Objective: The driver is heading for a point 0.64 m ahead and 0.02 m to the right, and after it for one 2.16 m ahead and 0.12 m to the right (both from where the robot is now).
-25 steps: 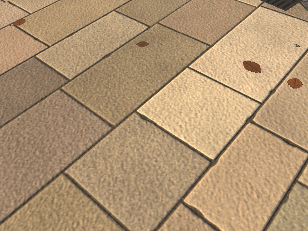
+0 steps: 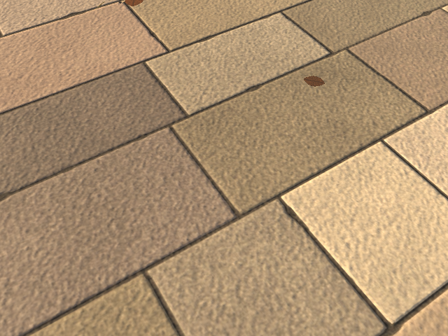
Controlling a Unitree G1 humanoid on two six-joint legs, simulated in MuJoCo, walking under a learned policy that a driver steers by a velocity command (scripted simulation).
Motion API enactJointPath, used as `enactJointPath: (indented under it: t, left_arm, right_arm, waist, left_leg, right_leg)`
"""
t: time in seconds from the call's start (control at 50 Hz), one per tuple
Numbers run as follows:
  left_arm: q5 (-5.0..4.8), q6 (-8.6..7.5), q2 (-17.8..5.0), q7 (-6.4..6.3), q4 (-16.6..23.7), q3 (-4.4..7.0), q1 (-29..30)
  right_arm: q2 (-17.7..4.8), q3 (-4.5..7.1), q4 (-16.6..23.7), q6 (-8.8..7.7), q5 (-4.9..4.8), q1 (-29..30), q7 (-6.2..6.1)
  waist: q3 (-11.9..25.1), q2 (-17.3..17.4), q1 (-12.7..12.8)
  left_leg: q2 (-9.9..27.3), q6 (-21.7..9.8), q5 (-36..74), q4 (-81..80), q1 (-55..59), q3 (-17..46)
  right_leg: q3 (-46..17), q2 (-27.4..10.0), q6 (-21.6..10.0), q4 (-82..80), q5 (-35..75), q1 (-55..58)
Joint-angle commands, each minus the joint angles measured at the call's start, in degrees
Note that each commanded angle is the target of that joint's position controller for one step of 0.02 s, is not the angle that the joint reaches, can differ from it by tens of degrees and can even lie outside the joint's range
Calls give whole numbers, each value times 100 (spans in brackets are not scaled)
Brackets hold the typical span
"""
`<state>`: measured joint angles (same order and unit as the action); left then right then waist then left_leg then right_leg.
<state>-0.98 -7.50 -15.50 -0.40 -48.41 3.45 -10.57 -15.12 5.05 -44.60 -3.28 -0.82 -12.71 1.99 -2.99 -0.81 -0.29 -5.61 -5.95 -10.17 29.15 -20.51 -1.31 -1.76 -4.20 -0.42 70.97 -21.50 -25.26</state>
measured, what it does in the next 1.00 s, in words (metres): walks ahead: right foot, then left foot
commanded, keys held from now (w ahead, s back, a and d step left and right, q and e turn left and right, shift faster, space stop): w+q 0.30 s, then w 0.40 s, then w+e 0.06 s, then e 0.24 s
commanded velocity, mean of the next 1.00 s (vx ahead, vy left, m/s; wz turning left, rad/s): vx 0.45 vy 0.00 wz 0.23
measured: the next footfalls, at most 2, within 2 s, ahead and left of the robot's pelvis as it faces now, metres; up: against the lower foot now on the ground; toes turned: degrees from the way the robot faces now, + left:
right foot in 0.36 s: +0.40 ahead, -0.11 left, +0.00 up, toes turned +15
left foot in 0.86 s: +0.56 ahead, +0.20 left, +0.00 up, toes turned +14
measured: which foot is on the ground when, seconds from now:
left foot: down 0.00-0.38, up 0.40-0.84, down 0.86-1.00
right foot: up 0.00-0.34, down 0.36-0.86, up 0.88-1.00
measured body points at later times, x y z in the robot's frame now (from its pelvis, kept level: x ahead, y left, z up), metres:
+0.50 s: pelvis +0.28 -0.04 +0.00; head +0.30 -0.03 +0.45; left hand +0.36 +0.26 -0.10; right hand +0.43 -0.28 -0.12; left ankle +0.16 +0.07 -0.64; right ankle +0.36 -0.12 -0.73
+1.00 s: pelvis +0.48 +0.08 +0.00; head +0.52 +0.10 +0.45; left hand +0.48 +0.37 -0.13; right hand +0.72 -0.13 -0.07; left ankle +0.52 +0.19 -0.73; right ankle +0.44 -0.08 -0.65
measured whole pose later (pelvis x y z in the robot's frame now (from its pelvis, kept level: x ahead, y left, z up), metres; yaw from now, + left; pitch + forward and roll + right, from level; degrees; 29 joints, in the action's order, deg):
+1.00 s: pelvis +0.48 +0.08 +0.00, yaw +10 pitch +3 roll -1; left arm -1.2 -1.3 -17.4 -1.0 -47.2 3.4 -17.3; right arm -13.8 2.4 -39.0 -3.8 1.0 -5.3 0.5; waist -1.8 -1.9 2.1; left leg 1.6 -1.2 -8.3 27.7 -22.0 -3.7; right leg -1.9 -1.3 3.3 65.3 -29.3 -27.4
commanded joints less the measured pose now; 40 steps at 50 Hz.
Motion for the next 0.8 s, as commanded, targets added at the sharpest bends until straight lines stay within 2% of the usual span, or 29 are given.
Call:
enactJointPath:
  t: [0.02, 0.06, 0.1, 0.16, 0.24, 0.3, 0.32, 0.34, 0.36, 0.38, 0.4, 0.42, 0.44, 0.46, 0.48, 0.5, 0.54, 0.6, 0.64, 0.7, 0.74, 0.78, 0.8]
  left_arm:
    - [118, 17, -642, -14, 452, 199, -160]
    - [192, 104, -492, -40, 586, 166, 103]
    - [205, 124, -413, -53, 765, 131, 594]
    - [152, 92, -280, 8, 957, 68, 1206]
    - [69, 17, -393, 116, 1211, 74, 1709]
    - [53, -80, -580, 183, 1275, 140, 1623]
    - [50, -107, -636, 187, 1216, 168, 1361]
    - [85, -138, -719, 171, 1078, 224, 860]
    - [179, -164, -911, 145, 953, 297, 156]
    - [271, -149, -1271, 113, 845, 395, -748]
    - [167, -66, -1314, 173, 533, 440, -1254]
    - [31, -36, -834, 185, 628, 309, -1041]
    - [40, 24, -599, 168, 692, 232, -716]
    - [109, 63, -553, 172, 707, 189, -419]
    - [147, 67, -427, 177, 698, 132, -251]
    - [180, 58, -434, 178, 673, 115, -183]
    - [108, 27, -434, 189, 575, 115, -259]
    - [61, 34, -748, 150, 451, 191, -452]
    - [29, 84, -836, 125, 390, 204, -571]
    - [-28, 147, -927, 119, 261, 202, -853]
    - [-67, 205, -925, 122, 146, 187, -1119]
    - [-72, 280, -977, 100, 90, 190, -1160]
    - [-67, 330, -1026, 74, 75, 202, -1126]
  right_arm:
    - [-578, 107, 481, -142, 8, 68, -67]
    - [-763, 148, 444, -162, -8, -133, -144]
    - [-860, 173, 400, -144, -24, -371, -224]
    - [-828, 162, 359, -88, -56, -634, -273]
    - [-840, 161, 269, -38, -86, -936, -287]
    - [-856, 173, 287, 27, -83, -932, -340]
    - [-849, 173, 302, 45, -64, -855, -351]
    - [-757, 139, 334, 51, -55, -758, -348]
    - [-521, 47, 399, 28, -7, -680, -313]
    - [-238, -45, 482, -7, 20, -1045, -306]
    - [-183, -111, 408, -50, -127, -1716, -307]
    - [-685, -23, 343, -70, -187, -1471, -296]
    - [-825, 1, 457, -62, -144, -797, -282]
    - [-757, -8, 572, -80, -46, -388, -272]
    - [-683, 9, 618, -84, 48, -220, -263]
    - [-577, -3, 622, -80, 16, -347, -236]
    - [-402, -46, 581, -56, 4, -425, -214]
    - [-255, -135, 764, -80, 67, 99, -214]
    - [-177, -184, 831, -113, 54, 451, -182]
    - [-192, -200, 934, -144, 2, 966, -123]
    - [-238, -190, 1065, -175, -27, 1310, -81]
    - [-342, -153, 1146, -233, -26, 1425, -34]
    - [-438, -109, 1118, -271, 7, 1272, -24]
  waist:
    - [688, 94, 199]
    - [534, 100, 172]
    - [390, 218, 15]
    - [312, 484, -239]
    - [263, 628, -437]
    - [310, 756, -320]
    - [371, 872, -187]
    - [578, 900, 67]
    - [1162, 756, 388]
    - [2031, -157, 510]
    - [2439, -1917, 372]
    - [1721, -1150, 451]
    - [1000, -534, 506]
    - [522, -138, 373]
    - [342, -49, 227]
    - [336, -322, 61]
    - [369, -469, 4]
    - [319, -321, 113]
    - [304, -316, 236]
    - [209, -371, 436]
    - [102, -374, 533]
    - [30, -447, 459]
    - [118, -487, 324]
  left_leg:
    - [1574, -1188, 1407, -1599, 1193, 2207]
    - [1443, -1179, 1789, -1689, 856, 1882]
    - [1276, -1051, 1785, -1690, 769, 1691]
    - [1030, -765, 1228, -1568, 707, 1549]
    - [1199, -653, 802, -1238, 1044, 1993]
    - [1376, -572, 823, -761, 1498, 2498]
    - [1407, -523, 1076, -587, 1585, 2535]
    - [1235, -415, 1630, -200, 1562, 2434]
    - [954, -236, 1841, 765, 1236, 2145]
    - [344, 129, 707, 2579, -248, 1549]
    - [-68, 385, -2248, 4103, -1799, 1191]
    - [292, 388, -2089, 4697, -2419, 1444]
    - [503, 391, -1601, 4803, -2507, 1234]
    - [681, 377, -1233, 4518, -2366, 1064]
    - [881, 344, -982, 4136, -2158, 996]
    - [1013, 351, -859, 3897, -1872, 920]
    - [1101, 411, -775, 3438, -1687, 694]
    - [1212, 512, -163, 2427, -1804, 514]
    - [1170, 530, 449, 1661, -1632, 407]
    - [995, 566, 1028, 825, -1284, 240]
    - [894, 556, 1000, 483, -1162, 230]
    - [779, 474, 755, 134, -987, 263]
    - [695, 419, 707, -90, -695, 257]
  right_leg:
    - [-298, -359, 80, -558, 429, -1038]
    - [-172, -280, 243, -1139, 812, -1063]
    - [-112, -138, 341, -1971, 1500, -1186]
    - [-82, 158, 312, -3281, 2487, -900]
    - [-155, 371, 225, -4047, 2620, -667]
    - [-244, 450, 72, -4392, 2008, -407]
    - [-170, 456, -20, -4455, 1841, -140]
    - [-26, 512, -173, -4694, 1935, 544]
    - [-314, 96, -466, -4566, 2045, 1757]
    - [-1830, -1005, -1112, -4431, 1844, 3792]
    - [-4116, -1933, -1779, -5097, 597, 4795]
    - [-4149, -1839, -1614, -5355, -461, 4317]
    - [-3260, -1594, -1386, -5431, -360, 3529]
    - [-2667, -1365, -1305, -5606, 225, 2696]
    - [-2206, -1108, -1216, -5753, 754, 2222]
    - [-1951, -1005, -1219, -5859, 1116, 1903]
    - [-1480, -834, -1276, -6037, 1681, 1689]
    - [-1042, -850, -1340, -6235, 2264, 1687]
    - [-716, -738, -1233, -6280, 2320, 1688]
    - [-438, -670, -1109, -6222, 2243, 1720]
    - [-589, -773, -1087, -6091, 2167, 1843]
    - [-776, -872, -993, -5801, 2439, 2037]
    - [-824, -857, -883, -5511, 2823, 2140]
Over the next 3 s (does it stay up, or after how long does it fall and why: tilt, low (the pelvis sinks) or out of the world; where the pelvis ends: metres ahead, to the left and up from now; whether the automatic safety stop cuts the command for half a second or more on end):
stays up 0.81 -0.04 -0.01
